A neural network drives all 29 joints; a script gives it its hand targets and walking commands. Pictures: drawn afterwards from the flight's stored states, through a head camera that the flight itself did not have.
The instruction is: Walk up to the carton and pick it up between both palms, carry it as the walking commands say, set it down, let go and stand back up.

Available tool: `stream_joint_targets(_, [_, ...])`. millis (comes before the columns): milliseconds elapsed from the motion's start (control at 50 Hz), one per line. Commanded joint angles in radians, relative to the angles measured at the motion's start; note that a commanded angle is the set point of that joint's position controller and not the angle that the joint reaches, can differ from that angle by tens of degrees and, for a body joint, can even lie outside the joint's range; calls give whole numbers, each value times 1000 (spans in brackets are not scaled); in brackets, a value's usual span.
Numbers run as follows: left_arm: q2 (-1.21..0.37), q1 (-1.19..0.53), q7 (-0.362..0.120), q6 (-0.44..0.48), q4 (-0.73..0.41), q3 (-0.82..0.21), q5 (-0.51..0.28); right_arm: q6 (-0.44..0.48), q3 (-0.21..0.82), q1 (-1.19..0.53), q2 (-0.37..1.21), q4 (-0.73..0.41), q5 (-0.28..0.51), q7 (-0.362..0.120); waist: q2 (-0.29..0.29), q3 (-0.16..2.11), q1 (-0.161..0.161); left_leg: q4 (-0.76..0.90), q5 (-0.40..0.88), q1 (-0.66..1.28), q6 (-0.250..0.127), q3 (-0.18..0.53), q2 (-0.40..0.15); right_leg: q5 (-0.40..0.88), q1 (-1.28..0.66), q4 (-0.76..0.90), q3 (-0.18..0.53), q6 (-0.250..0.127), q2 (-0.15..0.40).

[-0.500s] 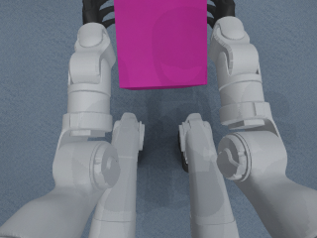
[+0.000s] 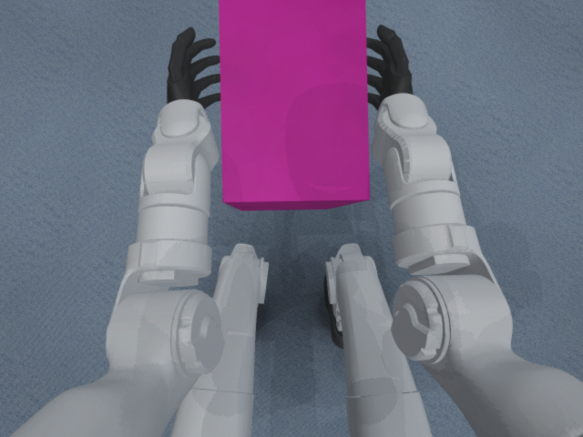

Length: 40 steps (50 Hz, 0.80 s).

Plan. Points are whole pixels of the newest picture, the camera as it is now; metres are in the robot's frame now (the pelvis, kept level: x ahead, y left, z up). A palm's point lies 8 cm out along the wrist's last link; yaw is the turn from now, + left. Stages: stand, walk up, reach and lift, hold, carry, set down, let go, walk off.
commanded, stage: reach and lift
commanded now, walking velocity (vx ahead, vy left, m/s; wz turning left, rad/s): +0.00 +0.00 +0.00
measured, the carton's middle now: (287, 131) +0.48 +0.03 -0.11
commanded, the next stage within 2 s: none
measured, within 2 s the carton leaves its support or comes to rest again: neither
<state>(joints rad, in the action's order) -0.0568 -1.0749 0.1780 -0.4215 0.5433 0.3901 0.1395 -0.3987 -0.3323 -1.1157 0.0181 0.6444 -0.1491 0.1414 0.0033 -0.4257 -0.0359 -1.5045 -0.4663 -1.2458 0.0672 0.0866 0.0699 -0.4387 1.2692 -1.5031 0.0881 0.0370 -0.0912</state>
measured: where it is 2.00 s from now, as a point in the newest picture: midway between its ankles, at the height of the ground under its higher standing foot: (291, 323)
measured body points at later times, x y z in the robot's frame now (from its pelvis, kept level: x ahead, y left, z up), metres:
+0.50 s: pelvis +0.07 +0.00 +0.10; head +0.21 -0.01 +0.52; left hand +0.47 +0.14 +0.07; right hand +0.49 -0.10 +0.06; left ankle +0.14 +0.14 -0.55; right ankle +0.15 -0.12 -0.55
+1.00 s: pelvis +0.11 +0.00 +0.16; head +0.20 +0.00 +0.60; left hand +0.46 +0.14 +0.13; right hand +0.47 -0.10 +0.12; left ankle +0.14 +0.14 -0.55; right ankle +0.15 -0.12 -0.55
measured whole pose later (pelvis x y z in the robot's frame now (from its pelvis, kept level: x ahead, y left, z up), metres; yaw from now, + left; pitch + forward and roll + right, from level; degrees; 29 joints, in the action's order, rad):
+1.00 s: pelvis +0.11 +0.00 +0.16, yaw +0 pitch +11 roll +0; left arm -0.22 -0.46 0.10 -0.33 0.50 0.32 0.28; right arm -0.29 -0.31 -0.47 0.21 0.58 -0.26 0.10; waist 0.01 0.00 -0.05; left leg -0.73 -0.31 -0.62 0.03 0.09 0.03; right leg -0.29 0.65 -0.74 0.11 0.01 -0.05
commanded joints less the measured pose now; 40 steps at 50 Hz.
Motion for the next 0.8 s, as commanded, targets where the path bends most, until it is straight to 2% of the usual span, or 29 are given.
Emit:
stream_joint_targets(0, [-1173,-768,-248,32,53,-598,-152,27,527,-687,1221,42,145,-244,33,1734,-9,255,85,444,-41,-88,104,34,-456,247,-88,-9,-94])
stream_joint_targets(40, [-1251,-794,-244,47,-29,-639,-175,46,531,-689,1193,-12,158,-244,-21,1823,29,273,133,541,-21,-90,109,79,-501,254,-92,-28,-97])
stream_joint_targets(60, [-1240,-638,-240,49,77,-564,-143,56,568,-702,1198,-62,157,-234,24,1760,-53,273,187,483,-34,-83,108,108,-491,249,-88,-25,-94])
stream_joint_targets(80, [-1226,-662,-251,46,117,-531,-142,43,517,-642,1219,7,112,-222,66,1620,20,292,92,465,-39,-81,111,23,-493,308,-85,-8,-83])
stream_joint_targets(120, [-1215,-653,-248,66,73,-472,-92,42,440,-566,1277,129,72,-233,64,1511,-11,332,42,413,-47,-91,112,-14,-460,333,-68,-16,-80])
stream_joint_targets(140, [-1240,-656,-245,54,95,-482,-72,41,388,-523,1247,195,63,-239,-5,1415,24,366,-10,430,-39,-57,96,-42,-398,331,-75,-22,-79])
stream_joint_targets(160, [-1237,-572,-232,52,164,-415,-36,50,409,-558,1281,141,84,-237,-25,1324,-31,397,11,480,-52,-66,106,-35,-391,358,-69,-16,-67])
stream_joint_targets(180, [-1230,-549,-243,51,205,-363,13,39,324,-470,1243,258,27,-235,-30,1225,-7,402,-35,387,-45,-99,106,-99,-402,399,-51,-20,-63])
stream_joint_targets(200, [-1222,-447,-249,33,330,-281,54,40,258,-431,1207,263,-37,-240,21,1065,-7,444,-48,374,-58,-64,96,-103,-306,406,-77,-26,-75])
stream_joint_targets(220, [-1254,-355,-261,31,349,-260,91,51,299,-479,1233,166,-8,-242,-1,1133,-54,445,-15,394,-61,-93,105,-89,-425,453,-49,-26,-61])
stream_joint_targets(240, [-1205,-377,-253,48,358,-228,112,65,269,-473,1206,189,-32,-243,47,1011,-40,464,-30,356,-70,-70,101,-81,-362,457,-55,-20,-65])
stream_joint_targets(260, [-1196,-317,-263,51,345,-228,99,67,318,-487,1216,132,10,-237,38,1076,-70,473,52,393,-74,-94,103,-43,-464,499,-38,-11,-55])
stream_joint_targets(300, [-1143,-456,-271,100,150,-276,92,65,208,-277,1232,324,-91,-226,15,1020,13,498,57,398,-70,-69,96,3,-487,523,-21,-21,-58])
stream_joint_targets(320, [-1119,-394,-281,102,205,-245,101,74,191,-278,1255,315,-107,-224,110,1020,19,498,64,423,-86,-70,95,1,-486,550,-41,-4,-60])
stream_joint_targets(340, [-1121,-442,-277,127,87,-325,65,87,194,-211,1272,319,-122,-224,86,1065,53,511,109,466,-74,-69,92,67,-505,545,-45,-14,-72])
stream_joint_targets(360, [-1147,-355,-280,115,139,-355,71,101,269,-178,1284,260,-92,-218,55,1132,-8,542,192,504,-62,-93,97,159,-598,578,-34,-20,-66])
stream_joint_targets(380, [-1117,-306,-281,127,195,-306,110,126,237,-200,1204,231,-121,-216,42,1044,6,518,231,441,-65,-74,88,197,-516,542,-34,-23,-69])
stream_joint_targets(400, [-1109,-327,-284,148,110,-364,82,131,308,-198,1244,190,-85,-215,49,1165,-39,538,256,481,-54,-91,96,236,-640,565,-23,-5,-68])
stream_joint_targets(440, [-1129,-204,-275,145,172,-359,111,160,367,-245,1226,95,-41,-213,21,1174,-82,573,258,547,-60,-85,91,220,-655,584,-15,-4,-64])
stream_joint_targets(500, [-1135,-221,-273,158,198,-362,95,166,295,-188,1122,158,-128,-204,58,1018,50,596,223,519,-51,-54,79,179,-586,632,-24,-18,-65])
stream_joint_targets(560, [-1177,-219,-271,199,-41,-576,-7,197,550,-178,1249,-56,25,-210,17,1393,-36,619,519,755,-31,-60,89,479,-860,627,-11,-5,-80])
stream_joint_targets(640, [-1134,-53,-246,158,102,-482,80,170,397,10,1150,118,-86,-214,3,1056,5,681,405,721,-37,-31,62,313,-654,683,-13,-22,-63])
stream_joint_targets(660, [-1177,-41,-253,171,42,-514,69,188,484,-72,1199,-4,-28,-217,-18,1198,-68,689,452,756,-28,-44,85,353,-758,684,3,-13,-68])
stream_joint_targets(680, [-1192,-35,-259,171,3,-597,29,185,520,-16,1192,-33,-15,-227,-7,1232,8,696,533,830,-37,-31,73,432,-780,703,-2,-21,-69])
stream_joint_targets(700, [-1186,15,-263,171,38,-561,49,195,535,-33,1172,-88,-12,-226,-11,1241,-42,696,580,790,-30,-36,76,480,-793,703,5,-19,-70])
stream_joint_targets(720, [-1197,45,-256,163,-17,-597,34,172,537,62,1198,-63,-8,-233,-24,1228,-14,716,611,877,-27,-26,72,515,-849,735,8,-21,-63])
stream_joint_targets(740, [-1136,41,-259,169,-21,-564,50,166,494,98,1208,30,-28,-237,53,1139,-39,716,613,825,-35,-22,77,499,-795,726,4,-4,-79])
stream_joint_targets(760, [-1194,59,-267,166,-52,-611,15,167,573,96,1227,-58,8,-239,18,1232,-23,720,602,895,-32,-42,75,521,-877,759,6,-9,-59])
stream_joint_targets(780, [-1190,97,-266,142,52,-569,30,168,546,45,1147,-71,-1,-244,-15,1087,-16,760,584,890,-34,-6,64,469,-779,771,1,-22,-56])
